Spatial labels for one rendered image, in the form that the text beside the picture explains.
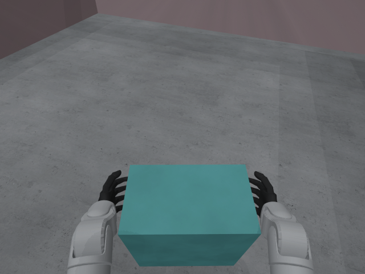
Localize carton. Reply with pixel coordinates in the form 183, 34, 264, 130
118, 164, 261, 267

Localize right robot hand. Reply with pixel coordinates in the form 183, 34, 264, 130
249, 171, 277, 218

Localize left robot hand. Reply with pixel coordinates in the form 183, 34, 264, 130
98, 170, 128, 213

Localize right robot forearm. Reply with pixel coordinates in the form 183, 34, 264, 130
260, 202, 314, 274

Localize left robot forearm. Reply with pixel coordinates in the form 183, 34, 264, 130
67, 200, 117, 274

